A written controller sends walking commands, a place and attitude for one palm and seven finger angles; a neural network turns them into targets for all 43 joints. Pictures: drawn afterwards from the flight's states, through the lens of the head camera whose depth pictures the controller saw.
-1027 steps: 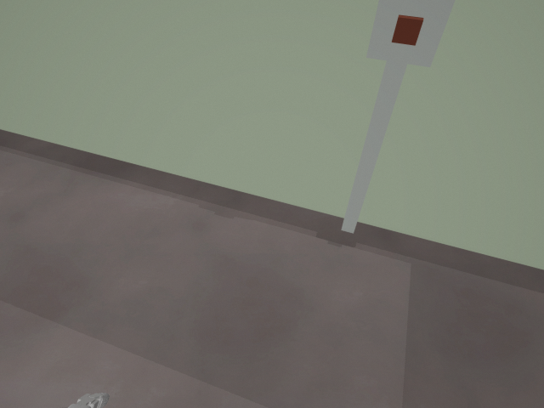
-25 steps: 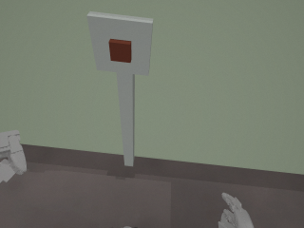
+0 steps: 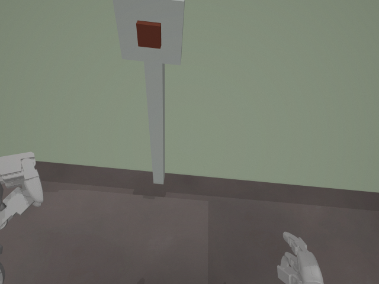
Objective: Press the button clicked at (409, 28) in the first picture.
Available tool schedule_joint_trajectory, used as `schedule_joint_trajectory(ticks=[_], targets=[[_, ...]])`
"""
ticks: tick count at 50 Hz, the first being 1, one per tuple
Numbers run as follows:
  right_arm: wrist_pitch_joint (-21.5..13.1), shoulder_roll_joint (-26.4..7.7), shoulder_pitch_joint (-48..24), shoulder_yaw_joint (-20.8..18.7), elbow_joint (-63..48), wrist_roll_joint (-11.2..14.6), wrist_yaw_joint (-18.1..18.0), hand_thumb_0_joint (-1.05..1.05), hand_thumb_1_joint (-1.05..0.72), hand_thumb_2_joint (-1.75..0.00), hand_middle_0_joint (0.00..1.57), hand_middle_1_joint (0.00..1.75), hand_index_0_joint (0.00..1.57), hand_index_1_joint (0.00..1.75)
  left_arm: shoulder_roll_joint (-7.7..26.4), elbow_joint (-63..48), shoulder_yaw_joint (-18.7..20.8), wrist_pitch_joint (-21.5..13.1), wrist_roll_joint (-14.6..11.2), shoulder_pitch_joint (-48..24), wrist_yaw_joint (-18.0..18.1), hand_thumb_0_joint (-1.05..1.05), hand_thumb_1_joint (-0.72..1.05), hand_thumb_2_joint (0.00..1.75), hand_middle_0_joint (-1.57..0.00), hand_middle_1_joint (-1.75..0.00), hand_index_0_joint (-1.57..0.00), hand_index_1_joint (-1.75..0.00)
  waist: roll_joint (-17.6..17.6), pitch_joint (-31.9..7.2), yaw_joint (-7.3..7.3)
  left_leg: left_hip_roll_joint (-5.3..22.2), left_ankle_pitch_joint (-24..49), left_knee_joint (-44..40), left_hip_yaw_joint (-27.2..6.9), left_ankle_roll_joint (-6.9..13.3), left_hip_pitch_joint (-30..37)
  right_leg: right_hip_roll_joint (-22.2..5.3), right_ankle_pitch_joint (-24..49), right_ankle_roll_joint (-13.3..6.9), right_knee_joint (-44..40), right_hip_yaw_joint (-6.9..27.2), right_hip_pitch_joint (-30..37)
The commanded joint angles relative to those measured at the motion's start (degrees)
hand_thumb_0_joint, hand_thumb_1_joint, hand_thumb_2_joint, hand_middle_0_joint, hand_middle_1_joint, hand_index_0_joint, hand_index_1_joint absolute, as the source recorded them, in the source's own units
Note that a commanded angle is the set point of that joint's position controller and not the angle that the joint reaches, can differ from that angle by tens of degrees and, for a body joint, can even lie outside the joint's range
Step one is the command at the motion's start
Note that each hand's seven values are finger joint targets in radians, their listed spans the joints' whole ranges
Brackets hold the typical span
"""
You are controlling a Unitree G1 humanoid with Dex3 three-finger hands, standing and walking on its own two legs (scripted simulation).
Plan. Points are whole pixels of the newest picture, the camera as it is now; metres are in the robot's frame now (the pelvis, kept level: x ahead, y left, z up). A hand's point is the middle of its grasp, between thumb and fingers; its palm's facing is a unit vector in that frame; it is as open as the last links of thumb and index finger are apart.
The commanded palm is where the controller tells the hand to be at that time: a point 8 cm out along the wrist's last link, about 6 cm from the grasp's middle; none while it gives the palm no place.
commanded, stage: stop stepping back and stand still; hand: left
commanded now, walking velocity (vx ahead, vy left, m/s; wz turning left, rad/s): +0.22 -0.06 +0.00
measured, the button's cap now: (149, 34) +0.70 +0.17 +0.16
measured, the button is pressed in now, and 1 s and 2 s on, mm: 0 0 0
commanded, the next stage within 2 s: let the arm hang, fingers relaxed in 1.52 s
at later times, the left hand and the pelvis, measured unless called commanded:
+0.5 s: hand out of the picture +0.10 +0.24 +0.18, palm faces +0.40 -0.82 -0.42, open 3.1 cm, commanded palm +0.04 +0.28 +0.18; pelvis -0.09 +0.00 +0.00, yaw +1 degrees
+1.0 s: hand out of the picture +0.10 +0.26 +0.17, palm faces +0.41 -0.80 -0.44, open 3.1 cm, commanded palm +0.04 +0.30 +0.18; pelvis -0.08 +0.01 +0.01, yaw +2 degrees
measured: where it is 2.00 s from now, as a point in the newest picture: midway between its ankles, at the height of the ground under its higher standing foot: outside the picture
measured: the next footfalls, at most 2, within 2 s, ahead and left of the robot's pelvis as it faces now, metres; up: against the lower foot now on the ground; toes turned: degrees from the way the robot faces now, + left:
right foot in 0.12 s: -0.02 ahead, -0.09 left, +0.00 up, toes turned -3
left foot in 0.34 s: -0.01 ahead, +0.13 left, +0.00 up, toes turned +0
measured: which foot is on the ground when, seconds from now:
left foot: down 0.00-0.14, up 0.16-0.32, down 0.34-0.56, up 0.58-0.80, down 0.82-1.00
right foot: up 0.00-0.10, down 0.12-1.00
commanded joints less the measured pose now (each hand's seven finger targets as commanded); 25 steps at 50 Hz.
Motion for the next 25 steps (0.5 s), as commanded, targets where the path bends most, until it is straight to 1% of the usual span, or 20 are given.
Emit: schedule_joint_trajectory(ticks=[1,2,3,4,5,6,7,8,9,10,11,14,15,16,17,18,19,20,22,25], targets=[[-6.7,-7.1,-0.4,-2.9,-9.4,0.1,1.3,0.0,-0.9,-0.9,0.2,0.3,0.2,0.3,8.3,-18.6,8.7,-4.8,-1.3,8.9,0.7,0.0,0.9,0.9,-1.3,-1.5,-1.3,-1.5,16.7,-13.9,0.39,15.6,18.8,-10.3,-12.5,8.5,7.3,1.6,-7.5,-0.2,7.7,-0.5,3.4],[-6.8,-7.2,-0.4,-2.9,-9.5,0.7,1.7,0.0,-0.9,-0.9,0.2,0.3,0.2,0.3,7.4,-17.8,8.3,-4.2,-1.2,11.0,0.9,0.0,0.9,0.9,-1.3,-1.5,-1.3,-1.5,16.2,-12.9,0.32,13.8,11.2,-10.3,-10.2,7.0,5.7,1.8,-5.7,-0.1,2.7,-2.2,5.7],[-7.1,-7.3,-0.5,-2.8,-10.2,0.8,1.6,0.0,-0.9,-0.9,0.2,0.3,0.2,0.3,9.0,-18.7,9.8,-4.0,-1.6,11.3,1.2,0.0,0.9,0.9,-1.3,-1.5,-1.3,-1.5,13.3,-12.8,0.37,12.4,-1.5,-11.4,-9.5,5.8,2.1,2.0,-3.6,-0.1,-2.9,-3.3,10.9],[-6.8,-7.0,-1.5,-2.2,-10.6,0.9,1.3,0.0,-0.9,-0.9,0.2,0.3,0.2,0.3,8.1,-16.3,9.1,-3.4,-1.2,12.3,1.3,0.0,0.9,0.9,-1.3,-1.5,-1.3,-1.5,13.6,-9.3,0.08,9.9,-14.4,-12.7,-7.7,4.0,-4.6,1.7,-0.9,-0.6,-9.6,-4.8,16.1],[-6.4,-6.6,-2.1,-2.0,-10.8,0.9,1.0,0.0,-0.9,-0.9,0.2,0.3,0.2,0.3,8.5,-14.4,9.3,-2.8,-0.8,11.6,1.3,0.0,0.9,0.9,-1.3,-1.5,-1.3,-1.5,11.9,-6.2,-0.31,6.0,-21.2,-11.2,-4.2,1.5,-8.7,0.5,-2.9,-1.7,-15.3,-3.9,17.5],[-5.6,-6.3,-2.8,-2.2,-10.8,0.6,0.7,0.0,-0.9,-0.9,0.2,0.3,0.2,0.3,9.3,-12.6,9.5,-2.6,-0.4,9.3,1.4,0.0,0.9,0.9,-1.3,-1.5,-1.3,-1.5,5.1,-3.2,-0.9,1.5,-20.5,-1.6,-0.9,-0.8,-7.4,-5.1,-12.5,-4.8,-23.9,5.1,10.3],[-5.1,-6.6,-2.3,-2.5,-10.0,0.4,0.3,0.0,-0.9,-0.9,0.2,0.3,0.2,0.3,9.8,-11.0,10.0,-2.2,-0.7,7.0,1.8,0.0,0.9,0.9,-1.3,-1.5,-1.3,-1.5,-2.9,-2.2,-0.77,-1.3,-15.3,13.5,-0.3,-2.3,-2.6,-14.1,-24.2,-9.3,-31.5,18.1,-2.1],[-4.7,-7.4,-2.3,-2.9,-8.8,0.4,0.1,0.0,-0.9,-0.9,0.2,0.3,0.2,0.3,9.9,-11.1,9.7,-1.3,-0.5,3.5,2.3,0.0,0.9,0.9,-1.3,-1.5,-1.3,-1.5,-8.5,-2.4,0.17,-1.2,-14.0,25.1,-2.3,-2.2,-2.4,-20.1,-30.3,-12.3,-34.7,26.4,-7.6],[-4.4,-6.9,0.0,-2.9,-6.7,0.1,-0.2,0.0,-0.9,-0.9,0.2,0.3,0.2,0.3,7.1,-7.7,7.2,-0.9,-0.1,3.0,2.6,0.0,0.9,0.9,-1.3,-1.5,-1.3,-1.5,-7.8,-2.5,-1.52,-0.1,-11.6,28.7,-2.9,-1.6,-3.9,-18.9,-25.1,-11.6,-32.0,20.9,-4.8],[-4.6,-6.7,-0.4,-2.3,-6.7,0.1,-0.4,0.0,-0.9,-0.9,0.2,0.3,0.2,0.3,5.9,-6.7,5.9,-0.8,-0.1,1.7,2.7,0.0,0.9,0.9,-1.3,-1.5,-1.3,-1.5,-4.9,-2.5,-2.11,1.3,-10.7,26.4,-3.0,-1.0,-2.4,-16.8,-20.8,-10.1,-29.5,15.9,-4.8],[-4.9,-6.5,-1.6,-1.8,-6.8,0.2,-0.9,0.0,-0.9,-0.9,0.2,0.3,0.2,0.3,5.9,-6.2,5.2,-0.8,0.4,0.5,2.8,0.0,0.9,0.9,-1.3,-1.5,-1.3,-1.5,-5.2,-1.7,-1.8,2.1,-11.2,21.5,-2.4,-0.4,0.8,-15.2,-18.5,-8.8,-28.5,11.3,-6.3],[-6.4,-6.9,-1.9,-1.4,-6.2,-0.3,-1.9,0.0,-0.9,-0.9,0.2,0.3,0.2,0.3,5.7,-7.1,3.4,-1.2,1.6,-2.9,3.2,0.0,0.9,0.9,-1.3,-1.5,-1.3,-1.5,-2.6,-1.0,-1.54,1.3,-12.8,1.7,1.9,1.6,7.3,-11.6,-20.8,-7.3,-23.3,5.0,-4.6],[-6.9,-7.1,-0.9,-1.4,-6.0,-0.3,-2.0,0.0,-0.9,-0.9,0.2,0.3,0.2,0.3,4.9,-7.8,2.8,-1.4,1.5,-2.4,3.3,0.0,0.9,0.9,-1.3,-1.5,-1.3,-1.5,2.7,-1.4,-1.66,1.3,-13.6,-5.7,1.5,2.1,8.6,-9.1,-17.2,-6.4,-17.7,3.0,-1.6],[-7.5,-8.5,-0.8,-1.9,-7.1,-0.4,-1.9,0.0,-0.9,-0.9,0.2,0.3,0.2,0.3,4.7,-10.7,2.5,-2.0,1.2,-3.3,3.3,0.0,0.9,0.9,-1.3,-1.5,-1.3,-1.5,11.6,-1.3,-1.55,6.8,-18.4,-12.8,-9.3,4.8,9.4,-4.0,-11.4,-4.1,-7.6,0.6,-2.1],[-7.8,-9.0,-0.2,-1.9,-7.6,-0.2,-1.5,0.0,-0.9,-0.9,0.2,0.3,0.2,0.3,5.5,-13.5,3.1,-2.6,1.5,-4.3,3.4,0.0,0.9,0.9,-1.3,-1.5,-1.3,-1.5,18.7,-1.5,-1.66,15.0,-20.0,-17.4,-22.8,8.2,10.2,0.8,-6.4,-1.5,3.8,-4.5,-5.2],[-8.0,-7.6,-0.5,-2.1,-7.6,-0.3,-1.1,0.0,-0.9,-0.9,0.2,0.3,0.2,0.3,7.2,-13.2,4.7,-3.2,1.4,-3.9,3.2,0.0,0.9,0.9,-1.3,-1.5,-1.3,-1.5,17.9,-3.0,-1.54,18.7,-26.4,-20.7,-28.8,10.6,7.7,1.6,-8.1,-0.6,12.8,-3.8,-6.0],[-8.2,-6.5,-1.0,-1.7,-6.8,-0.2,-0.7,0.0,-0.9,-0.9,0.2,0.3,0.2,0.3,7.1,-10.9,5.7,-2.8,1.8,-1.0,2.9,0.0,0.9,0.9,-1.3,-1.5,-1.3,-1.5,19.4,-1.5,-1.66,17.8,-33.4,-23.5,-28.9,11.1,2.5,0.7,-7.4,-1.1,17.7,-1.6,-5.9],[-8.4,-6.1,-2.0,-1.6,-7.5,-0.1,0.0,0.0,-0.9,-0.9,0.2,0.3,0.2,0.3,6.9,-12.5,5.6,-2.6,2.0,-0.5,2.7,0.0,0.9,0.9,-1.3,-1.5,-1.3,-1.5,19.0,0.9,-1.36,17.1,-33.3,-23.4,-26.5,11.2,-1.6,-0.5,-5.3,-1.5,18.0,-0.9,-4.9],[-8.6,-6.2,-1.9,-1.5,-7.0,0.2,0.6,0.0,-0.9,-0.9,0.2,0.3,0.2,0.3,5.7,-11.9,4.9,-2.5,2.0,3.7,2.6,0.0,0.9,0.9,-1.3,-1.5,-1.3,-1.5,16.0,1.1,-0.34,13.6,-26.7,-20.4,-16.1,8.5,-4.8,-0.3,-4.2,-1.6,7.8,-4.5,2.6],[-7.4,-6.7,-1.6,-1.5,-7.0,-0.2,0.3,0.0,-0.9,-0.9,0.2,0.3,0.2,0.3,5.8,-9.5,5.1,-1.9,1.9,5.6,2.5,0.0,0.9,0.9,-1.3,-1.5,-1.3,-1.5,14.8,-1.0,0.04,9.0,-27.0,-13.8,-8.0,4.5,-11.7,1.8,-3.7,-2.2,-8.9,-8.3,18.7]])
